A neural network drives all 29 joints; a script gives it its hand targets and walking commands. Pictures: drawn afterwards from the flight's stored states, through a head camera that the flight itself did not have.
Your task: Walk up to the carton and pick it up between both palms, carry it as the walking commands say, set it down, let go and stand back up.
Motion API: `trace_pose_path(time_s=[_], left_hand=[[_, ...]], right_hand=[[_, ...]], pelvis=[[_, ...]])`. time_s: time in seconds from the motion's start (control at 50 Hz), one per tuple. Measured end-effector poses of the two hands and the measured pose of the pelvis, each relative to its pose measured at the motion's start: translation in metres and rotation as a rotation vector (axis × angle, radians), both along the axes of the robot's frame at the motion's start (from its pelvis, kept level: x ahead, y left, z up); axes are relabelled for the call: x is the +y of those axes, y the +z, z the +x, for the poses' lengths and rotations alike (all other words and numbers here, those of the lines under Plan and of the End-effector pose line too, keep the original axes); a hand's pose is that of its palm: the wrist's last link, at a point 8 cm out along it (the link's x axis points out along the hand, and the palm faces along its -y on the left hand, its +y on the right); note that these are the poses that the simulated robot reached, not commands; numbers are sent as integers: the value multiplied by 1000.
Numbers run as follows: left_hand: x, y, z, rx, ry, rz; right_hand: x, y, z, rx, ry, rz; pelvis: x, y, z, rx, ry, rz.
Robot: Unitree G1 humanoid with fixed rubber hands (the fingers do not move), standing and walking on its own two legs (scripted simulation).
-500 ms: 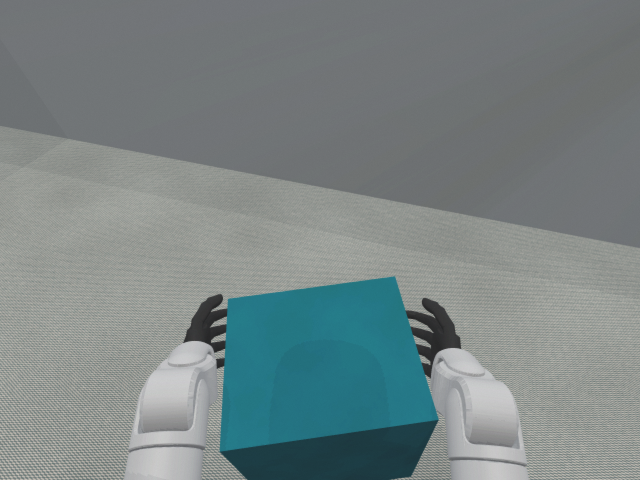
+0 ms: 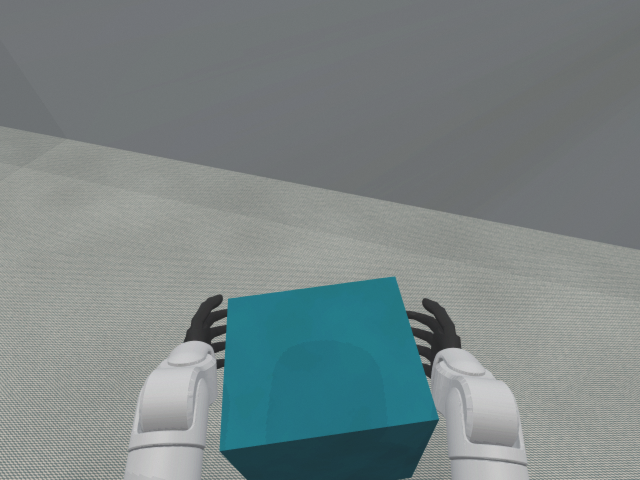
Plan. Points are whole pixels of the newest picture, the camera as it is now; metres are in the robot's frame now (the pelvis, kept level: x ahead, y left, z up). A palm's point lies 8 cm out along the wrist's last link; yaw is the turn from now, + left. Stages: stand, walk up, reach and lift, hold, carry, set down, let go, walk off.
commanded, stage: carry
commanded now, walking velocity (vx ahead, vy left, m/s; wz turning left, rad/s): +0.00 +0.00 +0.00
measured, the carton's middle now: (326, 394) +0.25 +0.00 -0.01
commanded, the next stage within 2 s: none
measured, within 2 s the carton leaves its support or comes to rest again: neither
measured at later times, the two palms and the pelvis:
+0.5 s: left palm (241, 353) +0.26 +0.10 +0.07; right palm (496, 362) +0.26 -0.20 +0.07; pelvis +0.00 -0.04 -0.01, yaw -1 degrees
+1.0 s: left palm (281, 371) +0.24 +0.05 +0.07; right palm (548, 367) +0.24 -0.24 +0.09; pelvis -0.03 -0.11 +0.00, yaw +0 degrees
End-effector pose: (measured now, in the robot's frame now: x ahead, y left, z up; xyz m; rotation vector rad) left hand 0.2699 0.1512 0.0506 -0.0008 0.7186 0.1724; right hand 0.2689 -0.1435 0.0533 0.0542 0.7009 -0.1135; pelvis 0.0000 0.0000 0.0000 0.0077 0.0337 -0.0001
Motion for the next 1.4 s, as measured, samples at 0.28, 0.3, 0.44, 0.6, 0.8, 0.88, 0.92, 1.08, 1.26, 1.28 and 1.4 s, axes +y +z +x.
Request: trace_pose_path(time_s=[0.28,0.3,0.44,0.6,0.8,0.88,0.92,1.08,1.26,1.28,1.4], left_hand=[[-12,26,-4,-17,19,-25],[-16,26,-4,-10,17,-24],[-44,19,-2,27,-4,-25],[-62,15,-11,51,-16,-43],[-83,18,-11,24,24,-25],[-88,15,-22,52,32,-32],[-91,16,-27,50,35,-47],[-116,26,-30,20,50,-59],[-185,13,-29,54,27,-9],[-191,11,-30,64,17,-6],[-219,4,-36,31,-25,-41]], right_hand=[[-12,27,-5,-15,-16,7],[-15,26,-5,-8,-17,9],[-43,20,-8,29,-45,14],[-62,25,-17,53,-56,-3],[-82,17,-12,27,-24,22],[-88,18,-19,54,-10,8],[-91,24,-21,53,-6,-9],[-115,36,-22,24,4,-17],[-184,8,-28,59,-18,34],[-191,6,-32,68,-28,36],[-218,10,-49,34,-73,2]], pelvis=[[-12,-7,6,12,-13,-7],[-15,-8,6,11,-14,-8],[-37,-12,2,18,-13,-13],[-54,-5,-7,23,-21,1],[-81,-13,-12,34,0,18],[-90,-5,-17,44,15,16],[-95,-2,-19,51,-2,5],[-126,3,-26,38,-5,-41],[-185,-8,-34,63,8,-25],[-189,-7,-36,67,11,-16],[-207,-12,-49,69,4,-16]])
